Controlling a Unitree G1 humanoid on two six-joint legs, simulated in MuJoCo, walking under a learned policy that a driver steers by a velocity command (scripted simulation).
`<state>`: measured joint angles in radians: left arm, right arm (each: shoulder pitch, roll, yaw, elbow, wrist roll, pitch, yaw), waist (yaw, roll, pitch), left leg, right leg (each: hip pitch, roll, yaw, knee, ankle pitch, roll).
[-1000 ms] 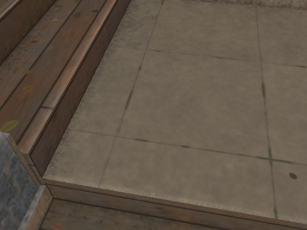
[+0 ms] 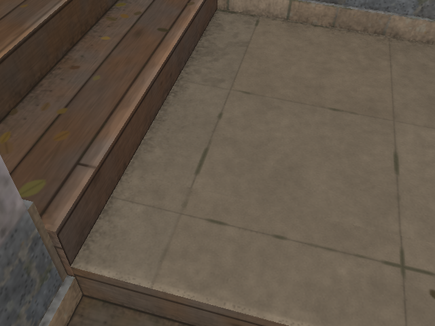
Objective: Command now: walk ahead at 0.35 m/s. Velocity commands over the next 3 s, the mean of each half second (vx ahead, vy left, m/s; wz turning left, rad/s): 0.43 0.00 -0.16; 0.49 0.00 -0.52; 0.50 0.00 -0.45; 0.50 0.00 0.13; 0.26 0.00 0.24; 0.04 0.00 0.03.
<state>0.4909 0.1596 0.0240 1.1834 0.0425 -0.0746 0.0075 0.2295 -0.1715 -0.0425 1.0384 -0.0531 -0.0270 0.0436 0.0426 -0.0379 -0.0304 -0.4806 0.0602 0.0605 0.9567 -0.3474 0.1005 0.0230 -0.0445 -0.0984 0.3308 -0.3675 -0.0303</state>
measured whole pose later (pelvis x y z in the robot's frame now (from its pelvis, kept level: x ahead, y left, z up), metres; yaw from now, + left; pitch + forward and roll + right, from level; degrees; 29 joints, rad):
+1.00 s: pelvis +0.46 +0.05 +0.21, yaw -23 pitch +6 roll +3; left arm 0.40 0.22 0.01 1.02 0.05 -0.09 -0.11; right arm 0.05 -0.16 0.05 0.69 -0.05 -0.09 0.03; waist 0.00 -0.05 -0.10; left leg -0.84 0.05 0.15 1.17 -0.45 0.07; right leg -0.56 0.06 0.17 1.40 -0.09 -0.11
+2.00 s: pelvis +0.95 -0.25 +0.28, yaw -28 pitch +1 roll -2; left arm 0.31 0.23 0.08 0.89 -0.01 -0.08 0.03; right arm 0.08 -0.26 -0.07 0.74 0.02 -0.06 0.04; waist 0.01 0.01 0.02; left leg -0.56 -0.03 0.02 0.65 -0.14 0.10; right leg -0.03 -0.03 -0.07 0.80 -0.50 0.02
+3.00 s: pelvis +1.15 -0.38 +0.31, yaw -20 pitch -1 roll +0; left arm 0.04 0.25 0.03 0.82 0.03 -0.02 0.02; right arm 0.11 -0.26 0.00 0.96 -0.03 -0.01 -0.05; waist -0.01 -0.01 0.04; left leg -0.12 -0.03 -0.06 0.48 -0.34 0.01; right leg -0.30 0.03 0.02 0.47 -0.15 -0.02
